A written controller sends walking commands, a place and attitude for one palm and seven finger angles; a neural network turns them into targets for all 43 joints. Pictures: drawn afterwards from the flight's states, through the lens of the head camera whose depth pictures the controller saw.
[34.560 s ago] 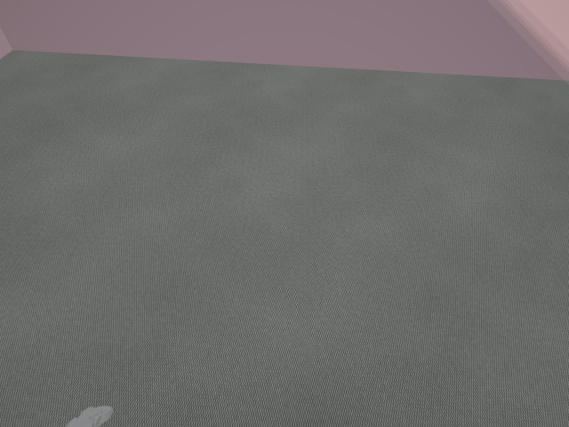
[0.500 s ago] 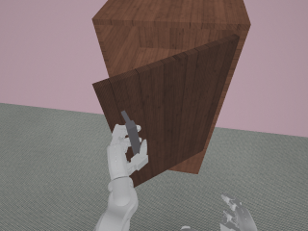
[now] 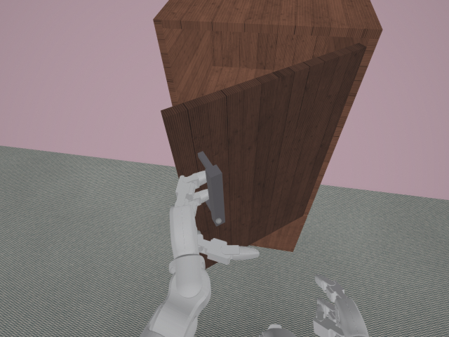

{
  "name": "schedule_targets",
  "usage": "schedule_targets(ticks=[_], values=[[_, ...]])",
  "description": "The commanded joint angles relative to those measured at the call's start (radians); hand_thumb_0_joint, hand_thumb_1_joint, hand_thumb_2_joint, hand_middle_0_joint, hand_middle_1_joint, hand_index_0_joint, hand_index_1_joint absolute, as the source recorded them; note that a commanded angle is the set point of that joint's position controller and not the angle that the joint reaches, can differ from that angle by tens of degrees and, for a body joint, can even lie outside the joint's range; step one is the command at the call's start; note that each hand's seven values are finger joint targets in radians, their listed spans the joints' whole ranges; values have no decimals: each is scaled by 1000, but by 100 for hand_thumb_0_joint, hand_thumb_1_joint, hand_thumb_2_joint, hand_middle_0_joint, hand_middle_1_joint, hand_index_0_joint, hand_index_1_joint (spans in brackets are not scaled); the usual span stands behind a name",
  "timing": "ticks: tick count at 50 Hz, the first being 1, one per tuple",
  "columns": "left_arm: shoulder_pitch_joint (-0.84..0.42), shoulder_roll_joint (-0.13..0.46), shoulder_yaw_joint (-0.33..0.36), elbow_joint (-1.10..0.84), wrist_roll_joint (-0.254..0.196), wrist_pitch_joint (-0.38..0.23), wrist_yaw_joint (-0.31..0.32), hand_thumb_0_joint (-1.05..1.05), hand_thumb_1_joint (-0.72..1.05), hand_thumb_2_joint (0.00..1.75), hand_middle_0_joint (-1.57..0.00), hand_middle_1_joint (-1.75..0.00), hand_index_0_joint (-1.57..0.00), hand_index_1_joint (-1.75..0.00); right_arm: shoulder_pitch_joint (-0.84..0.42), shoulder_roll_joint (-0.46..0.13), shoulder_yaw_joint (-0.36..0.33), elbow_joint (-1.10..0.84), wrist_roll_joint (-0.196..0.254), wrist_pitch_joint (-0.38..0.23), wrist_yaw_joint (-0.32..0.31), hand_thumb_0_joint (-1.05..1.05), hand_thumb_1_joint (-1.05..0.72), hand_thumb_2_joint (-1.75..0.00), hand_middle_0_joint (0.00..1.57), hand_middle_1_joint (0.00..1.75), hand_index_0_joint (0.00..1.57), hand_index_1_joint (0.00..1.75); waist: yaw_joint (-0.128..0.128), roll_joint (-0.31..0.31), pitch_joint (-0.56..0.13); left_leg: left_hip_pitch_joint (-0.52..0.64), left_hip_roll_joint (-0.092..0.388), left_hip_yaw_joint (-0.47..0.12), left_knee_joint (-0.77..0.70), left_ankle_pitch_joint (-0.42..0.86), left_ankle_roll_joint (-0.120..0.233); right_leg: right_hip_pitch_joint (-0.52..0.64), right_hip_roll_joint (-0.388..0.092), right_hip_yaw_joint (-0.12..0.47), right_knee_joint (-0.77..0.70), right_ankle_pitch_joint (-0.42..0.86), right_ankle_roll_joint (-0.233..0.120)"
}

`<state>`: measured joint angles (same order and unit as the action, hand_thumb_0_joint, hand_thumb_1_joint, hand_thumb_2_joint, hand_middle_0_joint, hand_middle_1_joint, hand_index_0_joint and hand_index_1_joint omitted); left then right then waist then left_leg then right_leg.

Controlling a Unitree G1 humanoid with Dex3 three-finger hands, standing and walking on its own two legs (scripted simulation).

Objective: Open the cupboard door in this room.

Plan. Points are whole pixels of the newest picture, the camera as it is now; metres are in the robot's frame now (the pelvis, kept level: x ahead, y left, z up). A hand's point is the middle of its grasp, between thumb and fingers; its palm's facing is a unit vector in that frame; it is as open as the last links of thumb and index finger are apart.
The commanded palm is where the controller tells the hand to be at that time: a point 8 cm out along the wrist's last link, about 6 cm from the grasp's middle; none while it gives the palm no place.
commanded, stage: open thumb and fingers to let go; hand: left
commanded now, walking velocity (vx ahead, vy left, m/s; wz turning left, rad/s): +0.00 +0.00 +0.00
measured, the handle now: (211, 190) +0.36 +0.04 +0.07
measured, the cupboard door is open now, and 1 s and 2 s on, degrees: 39 43 43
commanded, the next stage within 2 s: slide the hand sideways off the handle in 0.14 s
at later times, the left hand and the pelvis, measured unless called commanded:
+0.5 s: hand (226, 246) +0.26 +0.01 +0.07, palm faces -0.29 -0.96 -0.02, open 16.6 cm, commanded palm +0.25 +0.06 +0.06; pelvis -0.01 +0.01 -0.01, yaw +0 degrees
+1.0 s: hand (200, 258) +0.24 +0.05 +0.06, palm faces -0.21 -0.98 -0.01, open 16.2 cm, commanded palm +0.21 +0.11 +0.06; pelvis +0.01 +0.01 -0.01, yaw -1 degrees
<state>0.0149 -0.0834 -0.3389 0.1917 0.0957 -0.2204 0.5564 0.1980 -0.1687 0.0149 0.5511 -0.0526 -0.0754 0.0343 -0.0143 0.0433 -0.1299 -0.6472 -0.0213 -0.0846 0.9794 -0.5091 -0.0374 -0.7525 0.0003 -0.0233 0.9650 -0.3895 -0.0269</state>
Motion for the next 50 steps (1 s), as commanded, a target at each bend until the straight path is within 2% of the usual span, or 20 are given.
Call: schedule_targets(ticks=[1,4,6,8,12,13,14,15,16,18,21,22,26,29,32,37,39,44,48,50], values=[[-201,-245,-57,-220,18,-47,21,0,-50,30,-19,-55,-19,-55,-89,-87,-36,-162,3,-50,4,0,-90,-90,20,30,20,30,-4,-101,-221,23,-11,63,-145,190,37,219,-2,-32,-160,107,-18],[-249,-265,-71,-200,18,-41,27,0,-50,30,-17,-40,-17,-40,-99,-88,-32,-154,6,-45,9,0,-90,-90,20,30,20,30,-12,-106,-205,19,-9,54,-150,171,36,198,-1,-39,-157,77,-18],[-236,-251,-52,-194,16,-37,35,0,-50,30,-15,-30,-15,-30,-106,-87,-33,-153,6,-42,10,0,-90,-90,20,30,20,30,-1,-119,-211,18,-11,59,-150,167,36,209,0,-36,-165,66,-19],[-253,-261,-59,-194,16,-30,38,0,-50,30,-15,-30,-15,-30,-111,-86,-31,-151,7,-38,12,0,-90,-90,20,30,20,30,0,-82,-220,24,-10,58,-154,173,33,206,1,-39,-154,73,-22],[-258,-270,-54,-171,16,-21,49,0,-50,30,-15,-30,-15,-30,-118,-83,-32,-148,6,-34,15,0,-90,-90,20,30,20,30,6,-106,-224,24,-11,59,-153,177,33,210,3,-37,-162,70,-22],[-248,-138,-279,-201,145,-56,-178,0,-50,30,-15,-30,-15,-30,-12,-122,-45,-121,11,-26,17,0,-90,-90,20,30,20,30,-105,-148,-137,30,-8,65,-121,186,66,159,-5,4,-147,166,-20],[-288,-61,-188,-251,107,-104,-297,0,-50,30,-15,-30,-15,-30,-2,-121,-48,-151,18,-27,8,0,-90,-90,20,30,20,30,-75,-137,-224,17,-17,64,-110,200,70,209,-14,6,-130,211,-23],[-265,-24,-173,-286,74,-129,-400,0,-50,30,-15,-30,-15,-30,-11,-123,-47,-173,25,-29,0,0,-90,-90,20,30,20,30,-57,-122,-269,25,-21,71,-103,201,72,251,-15,18,-119,231,-23],[-272,-24,-178,-307,38,-145,-481,0,-50,30,-15,-30,-15,-30,-7,-120,-43,-192,33,-35,-5,0,-90,-90,20,30,20,30,-69,-109,-262,26,-24,68,-104,187,75,250,-18,20,-120,222,-19],[-220,-45,-162,-352,-42,-144,-561,0,-50,30,-15,-30,-15,-30,-16,-111,-36,-233,51,-50,-12,0,-90,-90,20,30,20,30,-56,-64,-230,25,-25,65,-113,157,72,224,-16,13,-122,162,-16],[-188,-32,-77,-352,-115,-112,-544,0,-50,30,-15,-30,-15,-30,-21,-119,-31,-252,60,-61,-24,0,-90,-90,20,30,20,30,-48,-127,-165,-14,-26,54,-133,76,64,188,-10,4,-155,10,-5],[-150,-13,-49,-362,-120,-103,-524,0,-50,30,-15,-30,-15,-30,-29,-123,-30,-261,61,-63,-25,0,-90,-90,20,30,20,30,-26,-132,-167,-20,-28,54,-136,80,63,195,-8,5,-152,-3,-8],[-93,33,12,-392,-87,-82,-455,0,-50,30,-15,-30,-15,-30,-17,-125,-30,-272,48,-55,-23,0,-90,-90,20,30,20,30,-12,-156,-194,-37,-28,61,-127,102,60,210,-12,5,-131,28,-6],[-6,59,26,-425,-58,-85,-442,0,-50,30,-15,-30,-15,-30,-9,-120,-31,-284,45,-46,-19,0,-90,-90,20,30,20,30,6,-124,-213,-37,-29,73,-114,145,58,226,-12,8,-106,98,-11],[60,70,21,-455,-48,-85,-454,0,-50,30,-15,-30,-15,-30,-12,-124,-30,-300,46,-38,-18,0,-90,-90,20,30,20,30,12,-131,-195,-52,-26,76,-111,137,59,224,-11,14,-108,91,-12],[84,89,21,-517,-56,-70,-482,0,-50,30,-15,-30,-15,-30,-13,-126,-25,-318,49,-33,-28,0,-90,-90,20,30,20,30,-4,-115,-165,-60,-27,76,-95,104,62,194,-10,21,-114,56,-6],[133,114,58,-534,-75,-65,-494,0,-50,30,-15,-30,-15,-30,-2,-125,-23,-318,48,-35,-33,0,-90,-90,20,30,20,30,2,-127,-174,-67,-28,78,-90,107,60,210,-11,22,-113,63,-3],[199,132,75,-596,-100,-64,-527,0,-50,30,-15,-30,-15,-30,8,-129,-22,-322,50,-47,-39,0,-90,-90,20,30,20,30,-7,-105,-176,-59,-26,70,-68,151,57,192,-6,12,-84,123,-2],[320,151,90,-648,-113,-68,-550,0,-50,30,-15,-30,-15,-30,27,-131,-28,-342,49,-54,-37,0,-90,-90,20,30,20,30,5,-122,-210,-63,-28,71,-53,221,55,228,-6,8,-57,217,-1],[342,168,97,-685,-114,-71,-563,0,-50,30,-15,-30,-15,-30,30,-131,-27,-346,49,-55,-36,0,-90,-90,20,30,20,30,4,-89,-204,-62,-28,71,-44,234,53,215,-6,8,-44,235,-2]])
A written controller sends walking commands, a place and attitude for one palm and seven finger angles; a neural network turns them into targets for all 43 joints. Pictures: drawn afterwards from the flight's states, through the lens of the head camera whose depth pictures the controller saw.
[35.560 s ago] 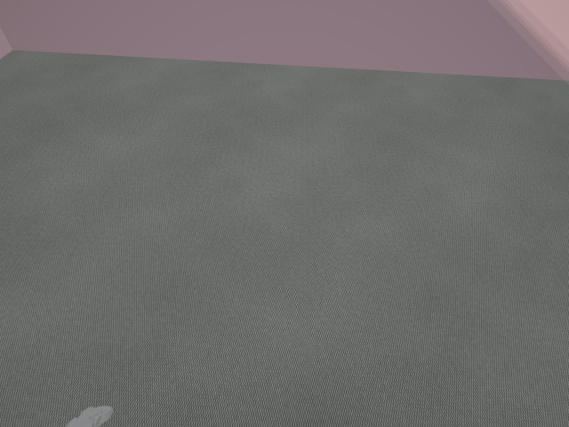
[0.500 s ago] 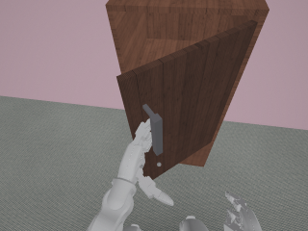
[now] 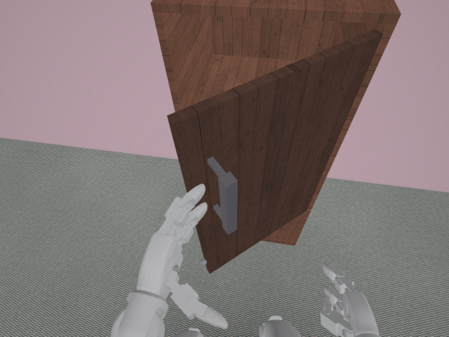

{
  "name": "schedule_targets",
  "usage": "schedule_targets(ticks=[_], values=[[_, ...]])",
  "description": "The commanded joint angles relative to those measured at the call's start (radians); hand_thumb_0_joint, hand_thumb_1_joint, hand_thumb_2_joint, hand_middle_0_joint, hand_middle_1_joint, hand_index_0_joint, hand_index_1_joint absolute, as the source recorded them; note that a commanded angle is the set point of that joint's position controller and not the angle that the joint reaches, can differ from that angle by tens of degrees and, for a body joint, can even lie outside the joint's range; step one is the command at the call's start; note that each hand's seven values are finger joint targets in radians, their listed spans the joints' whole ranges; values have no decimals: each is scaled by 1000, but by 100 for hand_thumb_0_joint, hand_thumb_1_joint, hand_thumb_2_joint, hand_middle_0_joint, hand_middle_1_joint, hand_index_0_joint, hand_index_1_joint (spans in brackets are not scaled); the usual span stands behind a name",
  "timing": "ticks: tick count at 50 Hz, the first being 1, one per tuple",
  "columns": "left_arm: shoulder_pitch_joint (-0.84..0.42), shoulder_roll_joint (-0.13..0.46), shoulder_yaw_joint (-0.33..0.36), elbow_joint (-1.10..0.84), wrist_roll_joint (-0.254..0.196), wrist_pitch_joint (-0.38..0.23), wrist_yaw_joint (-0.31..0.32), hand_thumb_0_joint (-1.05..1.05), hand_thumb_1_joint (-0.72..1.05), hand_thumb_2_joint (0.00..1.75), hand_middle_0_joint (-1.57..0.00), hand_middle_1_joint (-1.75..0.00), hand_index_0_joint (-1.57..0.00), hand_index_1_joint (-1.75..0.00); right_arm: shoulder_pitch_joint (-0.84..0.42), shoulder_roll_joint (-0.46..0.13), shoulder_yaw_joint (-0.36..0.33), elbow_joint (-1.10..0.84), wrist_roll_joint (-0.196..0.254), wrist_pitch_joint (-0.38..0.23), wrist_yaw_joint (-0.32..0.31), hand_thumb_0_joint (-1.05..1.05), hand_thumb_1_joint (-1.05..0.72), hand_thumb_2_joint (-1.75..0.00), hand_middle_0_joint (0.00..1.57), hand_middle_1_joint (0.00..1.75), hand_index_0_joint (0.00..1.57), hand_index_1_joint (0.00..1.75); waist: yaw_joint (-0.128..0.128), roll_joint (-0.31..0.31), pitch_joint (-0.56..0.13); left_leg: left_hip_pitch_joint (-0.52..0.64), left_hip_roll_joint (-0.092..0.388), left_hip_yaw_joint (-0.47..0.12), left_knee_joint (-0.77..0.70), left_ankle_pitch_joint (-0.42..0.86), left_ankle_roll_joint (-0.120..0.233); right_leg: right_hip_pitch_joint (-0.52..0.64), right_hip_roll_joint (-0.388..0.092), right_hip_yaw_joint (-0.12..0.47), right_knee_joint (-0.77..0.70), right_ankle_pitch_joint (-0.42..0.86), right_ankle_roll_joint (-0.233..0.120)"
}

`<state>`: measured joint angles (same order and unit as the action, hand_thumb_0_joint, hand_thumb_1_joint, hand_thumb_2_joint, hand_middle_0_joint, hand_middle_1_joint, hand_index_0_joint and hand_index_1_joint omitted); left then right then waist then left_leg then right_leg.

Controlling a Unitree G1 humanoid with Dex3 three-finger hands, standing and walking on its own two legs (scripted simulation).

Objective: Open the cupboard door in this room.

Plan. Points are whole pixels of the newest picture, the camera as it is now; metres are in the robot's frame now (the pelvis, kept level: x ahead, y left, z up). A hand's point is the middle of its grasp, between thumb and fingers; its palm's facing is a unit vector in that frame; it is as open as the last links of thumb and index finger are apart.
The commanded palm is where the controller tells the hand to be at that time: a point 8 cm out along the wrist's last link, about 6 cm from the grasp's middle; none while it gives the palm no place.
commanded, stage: slide the hand sideways off the handle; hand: left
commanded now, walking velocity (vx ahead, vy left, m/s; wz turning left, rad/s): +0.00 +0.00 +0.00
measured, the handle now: (222, 198) +0.33 +0.02 +0.08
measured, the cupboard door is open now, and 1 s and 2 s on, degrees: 43 43 43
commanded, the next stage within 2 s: draw the hand back to the body in 0.44 s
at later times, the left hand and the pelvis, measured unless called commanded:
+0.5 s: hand (158, 284) +0.19 +0.11 +0.07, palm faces -0.18 -0.98 -0.02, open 16.3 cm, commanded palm +0.18 +0.15 +0.08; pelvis +0.00 +0.01 -0.01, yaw +0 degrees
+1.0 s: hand (107, 272) +0.19 +0.16 +0.12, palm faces -0.15 -0.99 -0.08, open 16.3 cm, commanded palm +0.17 +0.22 +0.14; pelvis +0.01 +0.02 +0.01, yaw +0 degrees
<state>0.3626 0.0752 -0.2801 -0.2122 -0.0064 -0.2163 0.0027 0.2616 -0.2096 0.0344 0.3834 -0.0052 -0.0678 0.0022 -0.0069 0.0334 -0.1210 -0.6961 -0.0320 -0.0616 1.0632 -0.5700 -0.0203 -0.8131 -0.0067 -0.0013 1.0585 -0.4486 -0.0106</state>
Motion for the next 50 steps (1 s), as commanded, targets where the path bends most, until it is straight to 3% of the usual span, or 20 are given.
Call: schedule_targets(ticks=[1,2,3,13,17,21,26,30,33,38,43,47,50], values=[[17,19,44,-289,-15,-76,-17,0,-50,30,-15,-30,-15,-30,-29,-92,-48,-183,2,-64,-3,0,-90,-90,20,30,20,30,-7,-95,-207,-22,-17,46,-124,286,37,274,2,-13,-138,287,-17],[51,30,60,-287,-20,-76,-23,0,-50,30,-15,-30,-15,-30,-29,-95,-49,-186,4,-63,-4,0,-90,-90,20,30,20,30,-1,-107,-205,-33,-17,48,-119,291,38,281,3,-9,-141,289,-17],[56,33,61,-290,-25,-77,-33,0,-50,30,-15,-30,-15,-30,-28,-95,-48,-189,4,-64,-5,0,-90,-90,20,30,20,30,-10,-108,-188,-45,-17,50,-114,273,38,270,3,-7,-144,274,-13],[116,97,135,-359,-93,-102,-120,0,-50,30,-15,-30,-15,-30,-22,-114,-53,-201,16,-86,-22,0,-90,-90,20,30,20,30,-20,-64,-169,-79,-13,47,-77,212,37,207,9,-5,-133,161,-12],[138,141,191,-365,-116,-94,-135,0,-50,30,-15,-30,-15,-30,-23,-122,-54,-203,20,-92,-31,0,-90,-90,20,30,20,30,-9,-57,-177,-91,-11,45,-75,196,36,207,11,-4,-136,117,-14],[175,113,170,-378,-133,-84,-146,0,-50,30,-15,-30,-15,-30,-18,-120,-53,-214,26,-97,-32,0,-90,-90,20,30,20,30,-7,-39,-167,-74,-13,38,-93,212,32,197,15,-26,-125,140,-14],[131,100,127,-392,-111,-80,-132,0,-50,30,-15,-30,-15,-30,-10,-127,-52,-214,22,-111,-33,0,-90,-90,20,30,20,30,-21,-40,-151,-67,-7,19,-102,190,30,148,16,-44,-108,101,-13],[148,186,219,-437,-98,-59,-100,0,-50,30,-15,-30,-15,-30,-12,-124,-50,-224,23,-100,-35,0,-90,-90,20,30,20,30,7,-29,-186,-49,-9,28,-127,199,32,207,17,-38,-122,107,-17],[156,188,248,-445,-117,-28,-94,0,-50,30,-15,-30,-15,-30,-18,-118,-40,-223,29,-92,-39,0,-90,-90,20,30,20,30,7,-18,-163,-29,-7,30,-155,203,33,233,22,-40,-156,108,-15],[173,186,274,-444,-174,-3,-143,0,-50,30,-15,-30,-15,-30,-25,-126,-33,-204,40,-106,-52,0,-90,-90,20,30,20,30,-4,-48,-124,7,-1,26,-189,214,33,268,26,-49,-203,128,-7],[174,221,321,-460,-204,19,-195,0,-50,30,-15,-30,-15,-30,-35,-132,-30,-189,45,-124,-59,0,-90,-90,20,30,20,30,3,2,-101,54,5,20,-223,237,30,290,27,-63,-218,150,-7],[171,277,413,-449,-233,42,-210,0,-50,30,-15,-30,-15,-30,-42,-133,-31,-170,47,-131,-68,0,-90,-90,20,30,20,30,14,-27,-93,76,9,20,-237,252,31,325,31,-63,-244,161,-6],[147,279,429,-486,-252,52,-226,0,-40,34,-15,-30,-15,-30,-45,-132,-26,-166,53,-140,-70,0,-90,-90,20,30,20,30,16,23,-98,117,11,14,-259,291,23,343,31,-73,-246,204,-6]])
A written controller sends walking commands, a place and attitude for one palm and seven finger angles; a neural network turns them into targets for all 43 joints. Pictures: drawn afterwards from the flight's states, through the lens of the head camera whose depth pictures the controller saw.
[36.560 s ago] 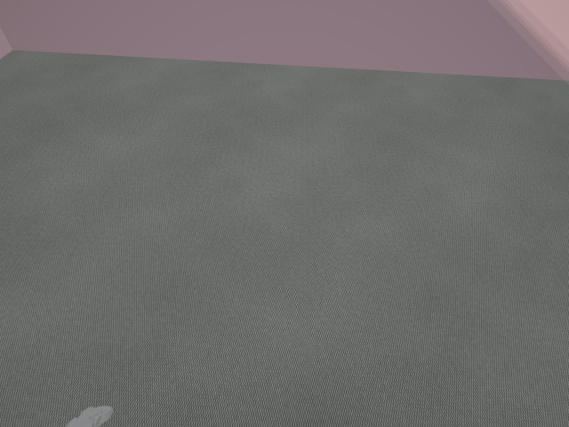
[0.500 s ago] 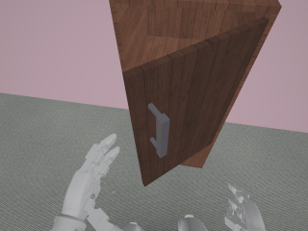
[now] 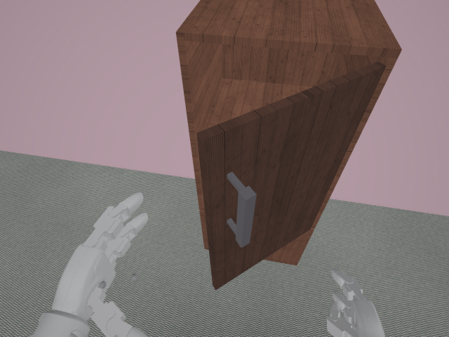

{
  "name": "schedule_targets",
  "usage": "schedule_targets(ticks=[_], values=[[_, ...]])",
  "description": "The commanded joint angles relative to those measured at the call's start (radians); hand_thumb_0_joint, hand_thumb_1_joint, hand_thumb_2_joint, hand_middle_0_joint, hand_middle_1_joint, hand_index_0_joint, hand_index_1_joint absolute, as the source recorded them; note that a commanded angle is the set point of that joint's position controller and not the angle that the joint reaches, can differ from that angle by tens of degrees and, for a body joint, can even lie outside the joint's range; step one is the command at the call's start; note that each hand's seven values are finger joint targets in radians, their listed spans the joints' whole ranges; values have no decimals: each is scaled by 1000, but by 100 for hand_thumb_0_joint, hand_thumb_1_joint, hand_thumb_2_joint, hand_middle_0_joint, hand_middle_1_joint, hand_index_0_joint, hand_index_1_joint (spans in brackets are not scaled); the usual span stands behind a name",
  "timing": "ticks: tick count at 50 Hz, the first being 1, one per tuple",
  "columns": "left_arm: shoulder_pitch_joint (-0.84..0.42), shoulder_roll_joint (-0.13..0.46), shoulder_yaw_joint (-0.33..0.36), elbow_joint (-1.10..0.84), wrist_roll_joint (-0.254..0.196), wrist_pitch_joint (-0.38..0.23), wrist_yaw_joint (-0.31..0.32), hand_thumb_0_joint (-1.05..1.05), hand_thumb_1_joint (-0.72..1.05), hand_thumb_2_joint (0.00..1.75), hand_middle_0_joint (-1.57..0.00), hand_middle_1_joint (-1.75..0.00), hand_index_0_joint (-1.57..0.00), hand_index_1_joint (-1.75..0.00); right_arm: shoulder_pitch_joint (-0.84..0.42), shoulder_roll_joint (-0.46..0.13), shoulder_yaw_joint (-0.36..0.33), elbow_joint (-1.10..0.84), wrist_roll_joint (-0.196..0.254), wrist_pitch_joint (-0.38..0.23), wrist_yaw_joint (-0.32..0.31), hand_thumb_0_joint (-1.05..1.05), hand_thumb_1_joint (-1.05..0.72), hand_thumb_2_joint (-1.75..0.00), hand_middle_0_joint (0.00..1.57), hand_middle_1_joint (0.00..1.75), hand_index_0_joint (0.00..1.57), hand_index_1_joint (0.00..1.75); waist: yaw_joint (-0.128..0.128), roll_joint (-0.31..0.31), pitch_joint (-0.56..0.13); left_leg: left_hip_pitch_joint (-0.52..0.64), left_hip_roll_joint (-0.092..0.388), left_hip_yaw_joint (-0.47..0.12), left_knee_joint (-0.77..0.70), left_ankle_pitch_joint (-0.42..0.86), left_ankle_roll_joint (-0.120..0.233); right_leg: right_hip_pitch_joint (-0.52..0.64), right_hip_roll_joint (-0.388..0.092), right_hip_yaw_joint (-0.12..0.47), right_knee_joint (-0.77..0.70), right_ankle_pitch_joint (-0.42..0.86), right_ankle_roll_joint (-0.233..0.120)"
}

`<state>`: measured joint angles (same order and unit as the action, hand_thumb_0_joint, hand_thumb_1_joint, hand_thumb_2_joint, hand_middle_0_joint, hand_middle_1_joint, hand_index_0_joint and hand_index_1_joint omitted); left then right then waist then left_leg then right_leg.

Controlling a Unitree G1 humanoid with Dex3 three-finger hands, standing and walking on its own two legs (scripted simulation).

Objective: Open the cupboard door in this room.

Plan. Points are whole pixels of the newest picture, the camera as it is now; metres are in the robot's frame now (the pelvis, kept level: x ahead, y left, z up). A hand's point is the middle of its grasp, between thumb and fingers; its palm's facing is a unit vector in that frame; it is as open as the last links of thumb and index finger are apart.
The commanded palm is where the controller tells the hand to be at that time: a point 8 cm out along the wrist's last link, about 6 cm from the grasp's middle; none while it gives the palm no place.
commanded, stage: draw the hand back to the body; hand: left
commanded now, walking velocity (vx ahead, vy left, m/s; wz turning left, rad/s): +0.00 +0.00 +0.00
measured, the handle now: (238, 211) +0.32 +0.00 +0.07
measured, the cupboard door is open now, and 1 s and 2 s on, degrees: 43 43 43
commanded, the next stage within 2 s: step back with the hand held close in 1.12 s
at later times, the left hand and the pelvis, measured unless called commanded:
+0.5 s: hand (59, 233) +0.21 +0.22 +0.18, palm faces +0.30 -0.87 -0.39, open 12.0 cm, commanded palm +0.16 +0.27 +0.20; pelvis +0.02 +0.00 +0.04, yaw -1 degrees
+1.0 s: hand (18, 211) +0.22 +0.25 +0.22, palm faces +0.42 -0.82 -0.39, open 7.6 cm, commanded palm +0.16 +0.29 +0.23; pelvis +0.02 +0.00 +0.06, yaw -2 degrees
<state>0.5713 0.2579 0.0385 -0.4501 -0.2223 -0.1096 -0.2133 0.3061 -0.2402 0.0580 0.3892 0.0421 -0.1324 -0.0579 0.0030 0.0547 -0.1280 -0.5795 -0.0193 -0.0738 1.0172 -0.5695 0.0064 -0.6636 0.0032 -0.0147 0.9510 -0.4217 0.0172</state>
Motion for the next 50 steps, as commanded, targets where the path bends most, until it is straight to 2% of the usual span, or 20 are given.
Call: schedule_targets(ticks=[1,2,3,4,5,8,10,13,16,18,20,22,29,37,40,41,43,46,47,50], values=[[-56,99,123,-248,-46,-48,-16,0,-36,36,-16,-30,-16,-30,-93,-99,-49,-166,6,-80,-11,0,-90,-90,20,30,20,30,10,10,-92,13,-2,28,-215,311,-4,207,22,-58,-145,202,-34],[-55,116,144,-236,-50,-41,-22,0,-32,37,-16,-30,-16,-30,-97,-102,-51,-158,7,-83,-13,0,-90,-90,20,30,20,30,11,-16,-98,18,0,29,-216,323,-2,222,24,-59,-150,214,-33],[-86,220,151,-375,106,-34,128,0,-29,39,-16,-30,-16,-30,-67,-82,-60,-167,-17,-75,-42,0,-90,-90,20,30,20,30,62,5,-111,16,19,42,-278,370,-2,265,6,1,-187,227,-42],[9,124,118,-323,119,-3,191,0,-26,40,-16,-30,-16,-30,-51,-62,-57,-150,-22,-76,-46,0,-90,-90,20,30,20,30,38,17,-72,29,16,47,-283,368,-8,250,6,-6,-206,217,-41],[19,86,79,-301,142,13,225,0,-22,42,-16,-30,-16,-30,-44,-65,-50,-131,-25,-72,-42,0,-90,-90,20,30,20,30,31,35,-33,33,20,46,-293,385,-12,254,4,-16,-211,220,-39],[-7,122,109,-290,176,22,285,0,-12,47,-16,-30,-16,-30,-69,-74,-54,-111,-28,-66,-45,0,-90,-90,20,30,20,30,29,-27,-28,78,27,45,-319,399,-5,294,5,-18,-254,240,-38],[-29,134,122,-278,187,20,303,0,-5,50,-17,-30,-17,-30,-79,-74,-53,-97,-31,-67,-49,0,-90,-90,20,30,20,30,29,-12,-17,108,24,53,-344,371,-2,316,0,-13,-284,230,-37],[-64,149,150,-266,195,10,324,0,6,54,-17,-30,-17,-30,-101,-74,-50,-76,-33,-72,-56,0,-90,-90,20,30,20,30,32,-9,11,148,25,49,-394,353,-1,351,-3,-14,-321,216,-39],[-65,175,195,-272,198,-2,335,0,17,58,-17,-30,-17,-30,-112,-71,-50,-51,-36,-83,-58,0,-90,-90,20,30,20,30,44,13,-9,195,25,54,-428,414,-2,405,-5,-14,-345,262,-37],[-59,189,225,-256,195,-4,338,0,23,62,-18,-30,-18,-30,-124,-72,-49,-33,-36,-88,-59,0,-90,-90,20,30,20,30,49,-19,-4,217,29,52,-447,472,-4,438,-4,-16,-360,307,-36],[-84,190,239,-250,192,-10,337,0,31,64,-18,-30,-18,-30,-135,-72,-49,-17,-37,-92,-55,0,-90,-90,20,30,20,30,49,-5,16,232,29,55,-473,464,-6,453,-4,-18,-384,300,-34],[-87,215,278,-226,191,-15,341,0,37,68,-18,-30,-18,-30,-152,-76,-55,0,-36,-96,-56,0,-90,-90,20,30,20,30,57,-28,25,250,30,59,-492,470,-2,478,-1,-12,-412,316,-36],[-131,237,353,-199,180,-31,339,0,62,78,-19,-30,-19,-30,-177,-76,-62,41,-39,-96,-49,0,-90,-90,20,30,20,30,61,7,45,309,32,73,-553,502,-5,533,0,-7,-466,348,-34],[-212,302,459,-186,172,-42,345,0,90,90,-20,-30,-20,-30,-200,-81,-71,74,-40,-95,-42,0,-90,-90,20,30,20,30,71,32,59,361,36,76,-601,546,-8,574,3,-3,-515,379,-38],[-186,237,399,-141,169,-37,332,0,90,90,-20,-30,-20,-30,-199,-83,-73,79,-40,-89,-33,0,-90,-90,20,30,20,30,62,4,85,369,39,80,-614,537,-5,566,4,-8,-527,369,-31],[-190,237,395,-149,170,-39,329,0,90,90,-20,-30,-20,-30,-201,-84,-75,80,-39,-87,-30,0,-90,-90,20,30,20,30,61,-4,76,376,39,79,-617,539,-4,569,4,-8,-529,370,-30],[-199,249,402,-169,172,-41,329,0,90,90,-20,-30,-20,-30,-209,-85,-76,80,-42,-88,-30,0,-90,-90,20,30,20,30,66,36,56,389,37,84,-622,558,-3,588,0,-3,-531,391,-32],[-204,267,416,-184,177,-44,331,0,90,90,-20,-30,-20,-30,-210,-84,-76,84,-45,-91,-26,0,-90,-90,20,30,20,30,70,12,41,393,38,81,-628,581,-7,604,3,-5,-530,407,-32],[-210,286,429,-195,181,-45,333,0,90,90,-20,-30,-20,-30,-215,-87,-77,85,-44,-92,-28,0,-90,-90,20,30,20,30,74,29,37,400,39,78,-629,598,-8,609,4,-3,-531,413,-34],[-205,271,424,-186,179,-42,333,0,90,90,-20,-30,-20,-30,-215,-78,-73,89,-45,-91,-26,0,-90,-90,20,30,20,30,71,32,51,399,38,83,-637,579,-9,611,5,-2,-540,404,-34]])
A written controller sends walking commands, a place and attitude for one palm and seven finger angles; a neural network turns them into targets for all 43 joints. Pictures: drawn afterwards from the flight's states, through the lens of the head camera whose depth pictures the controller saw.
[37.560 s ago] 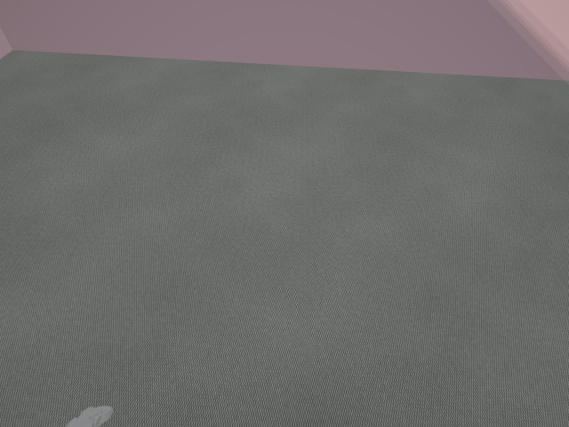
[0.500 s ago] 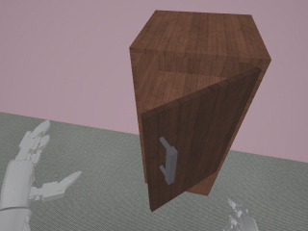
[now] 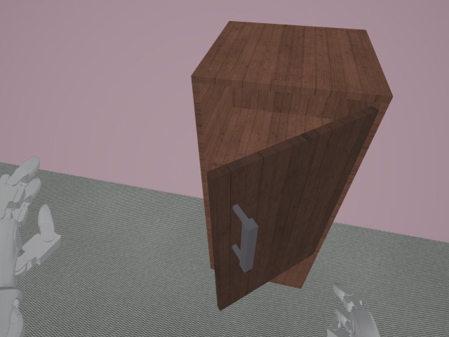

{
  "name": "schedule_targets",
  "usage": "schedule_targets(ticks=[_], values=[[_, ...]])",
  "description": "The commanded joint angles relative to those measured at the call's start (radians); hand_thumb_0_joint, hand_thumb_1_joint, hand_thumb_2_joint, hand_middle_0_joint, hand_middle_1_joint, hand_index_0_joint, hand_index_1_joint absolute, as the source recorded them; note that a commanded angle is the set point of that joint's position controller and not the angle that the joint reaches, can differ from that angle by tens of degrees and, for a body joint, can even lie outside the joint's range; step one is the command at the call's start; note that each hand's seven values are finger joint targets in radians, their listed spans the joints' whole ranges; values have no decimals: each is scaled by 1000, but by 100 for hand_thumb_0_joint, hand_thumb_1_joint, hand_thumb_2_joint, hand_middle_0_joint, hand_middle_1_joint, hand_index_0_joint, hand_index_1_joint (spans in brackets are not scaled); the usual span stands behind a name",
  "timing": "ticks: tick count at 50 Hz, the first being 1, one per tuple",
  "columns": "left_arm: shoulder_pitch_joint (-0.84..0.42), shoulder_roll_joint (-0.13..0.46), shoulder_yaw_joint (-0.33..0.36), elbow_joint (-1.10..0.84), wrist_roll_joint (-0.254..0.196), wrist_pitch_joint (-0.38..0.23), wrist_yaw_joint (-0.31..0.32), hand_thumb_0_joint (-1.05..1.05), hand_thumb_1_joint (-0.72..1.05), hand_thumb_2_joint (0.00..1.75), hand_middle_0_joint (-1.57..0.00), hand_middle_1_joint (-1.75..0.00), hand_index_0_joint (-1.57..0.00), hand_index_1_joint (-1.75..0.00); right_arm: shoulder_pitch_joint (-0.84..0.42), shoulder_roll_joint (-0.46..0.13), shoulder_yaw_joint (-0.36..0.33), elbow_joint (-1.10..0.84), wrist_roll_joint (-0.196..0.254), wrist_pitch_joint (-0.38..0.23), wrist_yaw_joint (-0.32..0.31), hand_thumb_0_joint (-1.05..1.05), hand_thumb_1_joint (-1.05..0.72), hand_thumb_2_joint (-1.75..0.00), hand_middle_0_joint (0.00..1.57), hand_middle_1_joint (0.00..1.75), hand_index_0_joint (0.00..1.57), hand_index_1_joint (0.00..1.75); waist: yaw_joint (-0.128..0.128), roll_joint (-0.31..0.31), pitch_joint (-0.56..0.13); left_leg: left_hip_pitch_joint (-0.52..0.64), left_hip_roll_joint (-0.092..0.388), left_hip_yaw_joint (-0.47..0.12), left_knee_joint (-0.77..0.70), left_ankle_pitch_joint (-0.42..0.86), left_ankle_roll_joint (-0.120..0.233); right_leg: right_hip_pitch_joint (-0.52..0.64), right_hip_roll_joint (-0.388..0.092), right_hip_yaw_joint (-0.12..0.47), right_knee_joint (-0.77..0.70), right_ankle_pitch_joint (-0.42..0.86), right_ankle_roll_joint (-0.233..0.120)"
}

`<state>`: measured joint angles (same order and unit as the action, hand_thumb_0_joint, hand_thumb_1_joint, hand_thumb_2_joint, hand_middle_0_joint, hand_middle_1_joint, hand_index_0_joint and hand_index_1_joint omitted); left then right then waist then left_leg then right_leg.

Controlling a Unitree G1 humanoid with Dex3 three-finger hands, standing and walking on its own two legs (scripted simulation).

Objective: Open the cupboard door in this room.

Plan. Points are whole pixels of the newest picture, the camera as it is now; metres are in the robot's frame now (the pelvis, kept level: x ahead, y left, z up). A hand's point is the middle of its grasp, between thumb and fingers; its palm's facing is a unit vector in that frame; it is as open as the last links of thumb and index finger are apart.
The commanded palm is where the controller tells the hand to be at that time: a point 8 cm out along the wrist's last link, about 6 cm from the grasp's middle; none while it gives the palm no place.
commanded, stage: draw the hand back to the body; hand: left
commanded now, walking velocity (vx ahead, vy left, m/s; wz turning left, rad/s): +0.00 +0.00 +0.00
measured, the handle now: (242, 239) +0.30 +0.01 +0.01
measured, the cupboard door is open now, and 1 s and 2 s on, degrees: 43 43 43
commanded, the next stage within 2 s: step back with the hand held close in 0.12 s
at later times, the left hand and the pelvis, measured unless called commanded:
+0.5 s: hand (61, 237) +0.19 +0.25 +0.16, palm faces +0.36 -0.80 -0.48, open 7.4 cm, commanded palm +0.13 +0.30 +0.18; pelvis -0.02 +0.00 +0.00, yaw -2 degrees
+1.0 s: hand out of the picture +0.09 +0.27 +0.16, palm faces +0.50 -0.73 -0.47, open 7.4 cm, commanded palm +0.03 +0.31 +0.18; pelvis -0.11 +0.00 -0.03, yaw +1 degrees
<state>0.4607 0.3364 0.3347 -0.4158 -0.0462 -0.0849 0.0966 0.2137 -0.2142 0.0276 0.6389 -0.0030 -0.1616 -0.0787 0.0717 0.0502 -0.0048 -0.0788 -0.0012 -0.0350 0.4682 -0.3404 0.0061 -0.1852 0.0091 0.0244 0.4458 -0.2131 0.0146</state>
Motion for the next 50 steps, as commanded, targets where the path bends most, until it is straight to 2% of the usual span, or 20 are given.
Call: schedule_targets(ticks=[1,9,11,12,13,14,16,18,21,22,24,26,28,31,32,36,40,45,47,50], values=[[-101,194,129,-220,3,-67,23,0,90,90,-20,-30,-20,-30,-125,-104,-43,-160,-1,-63,-6,0,-90,-90,20,30,20,30,2,34,-68,-105,17,45,-89,332,-8,132,-1,-42,-38,187,-30],[-103,175,112,-188,3,-68,21,0,90,90,-20,-30,-20,-30,-132,-104,-43,-154,1,-63,-5,0,-90,-90,20,30,20,30,-1,24,-37,-104,17,42,-107,262,-3,124,2,-39,-59,135,-31],[-102,181,118,-186,2,-67,22,0,90,90,-20,-30,-20,-30,-136,-104,-44,-155,0,-63,-6,0,-90,-90,20,30,20,30,1,-8,-45,-105,15,43,-105,257,2,130,3,-38,-63,138,-29],[-182,215,132,-231,6,-74,27,0,90,90,-20,-30,-20,-30,-142,-111,-44,-151,0,-66,-8,0,-90,-90,20,30,20,30,-1,20,-69,-92,13,44,-105,268,2,144,1,-33,-65,152,-32],[-263,325,267,-238,7,-130,36,0,90,90,-20,-30,-20,-30,-118,-136,-43,-186,9,-50,-10,0,-90,-90,20,30,20,30,-53,-24,11,-161,25,43,-86,171,21,50,-30,78,-98,220,-33],[-144,237,208,-140,7,-137,25,0,90,90,-20,-30,-20,-30,-120,-122,-44,-171,5,-34,-11,0,-90,-90,20,30,20,30,-56,-53,-13,-139,17,33,-67,170,24,40,-46,81,-99,242,-35],[-80,192,160,-140,11,-149,14,0,90,90,-20,-30,-20,-30,-124,-133,-52,-180,-1,-13,-3,0,-90,-90,20,30,20,30,-62,-46,-57,-115,19,44,-62,227,21,43,-52,85,-87,311,-33],[-52,194,159,-164,17,-160,16,0,90,90,-20,-30,-20,-30,-127,-137,-58,-186,-2,-2,-4,0,-90,-90,20,30,20,30,-59,12,-114,-115,31,41,-72,334,12,87,-52,60,-33,417,-30],[2,217,182,-200,19,-161,24,0,90,90,-20,-30,-20,-30,-125,-138,-69,-210,0,22,-1,0,-90,-90,20,30,20,30,-57,-16,-174,-125,40,42,-60,425,10,121,-47,50,8,507,-22],[19,248,215,-204,20,-162,30,0,90,90,-20,-30,-20,-30,-137,-139,-74,-211,-2,30,-4,0,-90,-90,20,30,20,30,-52,23,-184,-139,36,43,-58,447,8,133,-54,51,21,548,-26],[59,247,222,-218,18,-160,34,0,90,90,-20,-30,-20,-30,-132,-130,-76,-230,3,47,-2,0,-90,-90,20,30,20,30,-55,-9,-201,-164,40,39,-53,460,6,151,-51,50,44,568,-22],[82,256,239,-220,17,-160,39,0,90,90,-20,-30,-20,-30,-133,-129,-81,-239,6,61,-4,0,-90,-90,20,30,20,30,-58,-26,-188,-206,39,37,-56,397,11,146,-50,58,41,534,-19],[93,253,241,-220,17,-163,44,0,90,90,-20,-30,-20,-30,-136,-130,-81,-243,7,68,-8,0,-90,-90,20,30,20,30,-57,13,-166,-253,43,26,-77,345,16,149,-44,54,52,489,-15],[87,245,235,-210,22,-168,48,0,90,90,-20,-30,-20,-30,-132,-136,-84,-249,12,68,-10,0,-90,-90,20,30,20,30,-58,-5,-117,-352,49,21,-100,163,40,148,-32,63,53,367,-2],[76,256,246,-214,27,-174,52,0,90,90,-20,-30,-20,-30,-132,-142,-85,-245,9,64,-13,0,-90,-90,20,30,20,30,-55,30,-109,-389,49,14,-112,106,48,161,-32,66,55,346,-3],[27,236,218,-207,42,-184,59,0,90,90,-20,-30,-20,-30,-112,-151,-81,-248,15,44,-15,0,-90,-90,20,30,20,30,-64,-13,-44,-532,56,-7,-129,-186,75,142,-30,91,65,135,4],[-41,226,206,-225,62,-205,67,0,90,90,-20,-30,-20,-30,-103,-161,-82,-250,17,20,-19,0,-90,-90,20,30,20,30,-69,17,-9,-656,85,-52,-148,-372,105,147,-9,95,129,2,8],[-75,234,230,-251,79,-231,74,0,90,90,-20,-30,-20,-30,-92,-158,-87,-248,14,-11,-17,0,-90,-90,20,30,20,30,-66,69,-15,-777,114,-76,-147,-468,127,208,16,98,268,48,10],[-64,268,269,-256,81,-240,76,0,90,90,-20,-30,-20,-30,-86,-158,-93,-244,10,-20,-15,0,-90,-90,20,30,20,30,-65,41,-16,-759,94,-53,-94,-464,118,172,5,132,244,45,-2],[-67,251,251,-250,61,-242,73,0,90,90,-20,-30,-20,-30,-59,-138,-89,-227,6,-24,-5,0,-90,-90,20,30,20,30,-77,-114,-4,-601,15,16,75,-370,67,-37,-71,243,57,-80,-39]])
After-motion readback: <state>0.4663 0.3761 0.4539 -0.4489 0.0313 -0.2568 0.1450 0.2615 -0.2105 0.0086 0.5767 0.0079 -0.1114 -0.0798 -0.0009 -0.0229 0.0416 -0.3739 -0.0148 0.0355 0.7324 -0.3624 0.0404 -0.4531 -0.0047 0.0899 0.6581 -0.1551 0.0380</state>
